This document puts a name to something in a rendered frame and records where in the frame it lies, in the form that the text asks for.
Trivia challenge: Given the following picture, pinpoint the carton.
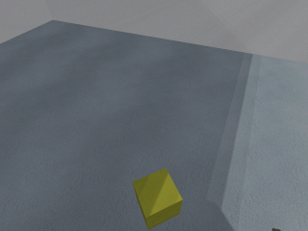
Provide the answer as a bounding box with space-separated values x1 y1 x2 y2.
132 167 183 230

